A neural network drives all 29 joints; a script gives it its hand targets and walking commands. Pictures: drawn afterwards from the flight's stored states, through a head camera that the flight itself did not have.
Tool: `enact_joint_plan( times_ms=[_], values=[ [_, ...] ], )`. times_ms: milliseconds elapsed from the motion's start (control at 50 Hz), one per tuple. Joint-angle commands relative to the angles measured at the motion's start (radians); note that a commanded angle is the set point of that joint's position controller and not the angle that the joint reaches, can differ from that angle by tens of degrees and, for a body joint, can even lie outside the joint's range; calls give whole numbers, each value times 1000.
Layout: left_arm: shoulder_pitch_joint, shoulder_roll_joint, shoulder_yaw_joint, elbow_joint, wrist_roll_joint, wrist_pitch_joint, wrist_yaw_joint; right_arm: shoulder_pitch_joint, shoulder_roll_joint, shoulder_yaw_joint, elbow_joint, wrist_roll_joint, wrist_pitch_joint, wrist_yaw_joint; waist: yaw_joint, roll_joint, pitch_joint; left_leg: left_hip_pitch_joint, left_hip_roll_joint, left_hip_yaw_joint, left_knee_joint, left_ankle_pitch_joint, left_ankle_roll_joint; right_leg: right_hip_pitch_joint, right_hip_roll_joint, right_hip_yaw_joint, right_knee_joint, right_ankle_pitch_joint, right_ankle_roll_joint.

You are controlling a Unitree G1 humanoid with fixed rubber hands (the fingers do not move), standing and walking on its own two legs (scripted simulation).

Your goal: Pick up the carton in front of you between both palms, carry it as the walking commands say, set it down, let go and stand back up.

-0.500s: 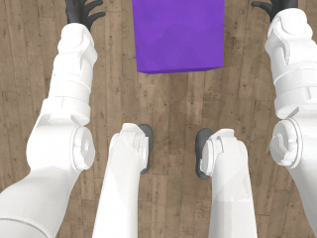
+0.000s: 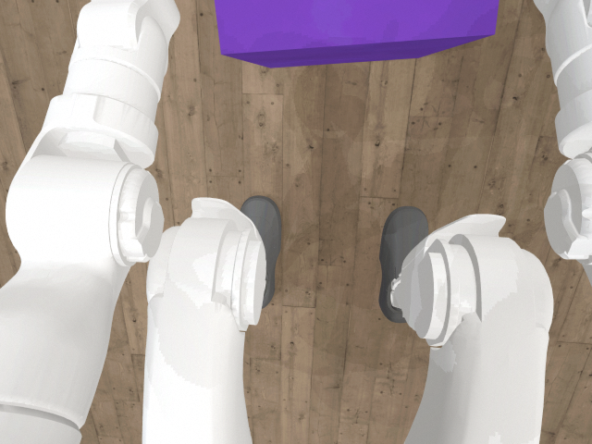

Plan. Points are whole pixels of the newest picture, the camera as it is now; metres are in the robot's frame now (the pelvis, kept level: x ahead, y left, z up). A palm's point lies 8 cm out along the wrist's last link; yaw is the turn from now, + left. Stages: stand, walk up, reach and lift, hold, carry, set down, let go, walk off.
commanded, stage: reach and lift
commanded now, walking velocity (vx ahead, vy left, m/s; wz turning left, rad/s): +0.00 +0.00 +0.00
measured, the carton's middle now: out of the picture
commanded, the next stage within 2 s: none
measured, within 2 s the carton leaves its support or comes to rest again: leaves its support in 0.76 s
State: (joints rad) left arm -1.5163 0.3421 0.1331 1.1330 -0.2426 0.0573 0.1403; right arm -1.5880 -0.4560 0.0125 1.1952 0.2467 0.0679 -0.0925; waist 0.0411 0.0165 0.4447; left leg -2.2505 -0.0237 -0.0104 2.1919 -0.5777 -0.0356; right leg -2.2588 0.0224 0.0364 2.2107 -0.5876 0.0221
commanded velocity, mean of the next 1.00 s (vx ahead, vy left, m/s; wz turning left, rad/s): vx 0.00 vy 0.00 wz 0.00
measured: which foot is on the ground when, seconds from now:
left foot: down 0.00-1.00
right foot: down 0.00-1.00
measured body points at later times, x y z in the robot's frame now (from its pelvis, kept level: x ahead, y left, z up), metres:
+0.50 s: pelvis -0.01 +0.00 +0.00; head +0.38 -0.01 +0.23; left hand +0.56 +0.16 -0.18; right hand +0.58 -0.15 -0.18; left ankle +0.11 +0.12 -0.33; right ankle +0.11 -0.12 -0.33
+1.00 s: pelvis +0.00 +0.00 +0.03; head +0.31 -0.01 +0.35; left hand +0.54 +0.15 -0.07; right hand +0.55 -0.15 -0.07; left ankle +0.11 +0.13 -0.33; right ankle +0.11 -0.12 -0.33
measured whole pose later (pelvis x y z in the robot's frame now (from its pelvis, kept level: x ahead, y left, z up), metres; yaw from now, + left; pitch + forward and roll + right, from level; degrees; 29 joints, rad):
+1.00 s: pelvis +0.00 +0.00 +0.03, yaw -1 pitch +41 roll +1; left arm -1.19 0.11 0.38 0.75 0.01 0.32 0.14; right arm -1.27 -0.17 -0.28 0.83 -0.04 0.33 -0.11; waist 0.03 0.01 0.04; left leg -2.25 -0.06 -0.05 2.10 -0.57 -0.06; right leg -2.26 0.06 0.05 2.10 -0.57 0.04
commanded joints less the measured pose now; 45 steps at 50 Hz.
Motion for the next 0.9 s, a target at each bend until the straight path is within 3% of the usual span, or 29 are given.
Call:
enact_joint_plan(
  times_ms=[0,160,360,420,480,520,580,680,780,840,880],
  values=[
    [-245,134,1,-128,-10,-31,6,-310,-104,2,-147,11,-29,-4,27,-78,-1455,656,-12,68,-127,487,-11,706,11,-55,-119,467,13],
    [-180,81,11,-67,12,-28,-3,-213,-57,-38,-59,-30,-23,2,10,-63,-1274,564,-19,64,-144,389,-16,579,10,-51,-147,358,12],
    [-303,-17,-36,-88,-2,-23,-8,-336,45,22,-72,-4,-24,8,12,-61,-1262,589,-32,66,-162,328,-13,595,19,-44,-171,296,3],
    [-313,-29,4,-80,53,-18,-6,-342,71,-9,-67,-50,-18,5,11,-59,-1241,603,-40,73,-166,310,-14,612,30,-52,-175,276,3],
    [-499,-522,-99,-130,64,10,-114,-494,579,83,-83,-61,6,111,14,-62,-1182,580,-67,72,-155,292,-4,585,62,-58,-171,265,-6],
    [-553,-774,-98,-155,115,51,-203,-504,833,73,-91,-97,39,199,9,-69,-1114,538,-83,81,-140,256,2,550,78,-66,-158,237,-17],
    [-540,-922,-102,-197,139,95,-284,-452,996,37,-132,-130,80,274,10,-68,-1085,497,-89,97,-126,248,15,511,89,-87,-146,238,-26],
    [-555,-1060,-167,-319,67,129,-323,-477,1112,90,-271,-87,111,303,4,-61,-1275,570,-92,103,-112,359,24,553,93,-103,-132,329,-32],
    [-561,-1193,-260,-489,2,164,-313,-543,1237,205,-539,-25,133,279,0,-90,-1806,729,-109,116,-114,583,15,837,105,-113,-125,601,-17],
    [-539,-1252,-301,-589,15,205,-308,-516,1319,234,-658,-52,175,259,1,-102,-2059,735,-125,126,-151,635,0,962,121,-111,-156,696,-7],
    [-509,-1259,-316,-624,37,228,-305,-441,1358,227,-654,-83,206,249,-9,-100,-2037,699,-131,130,-189,592,-4,957,130,-118,-193,663,0]
  ],
)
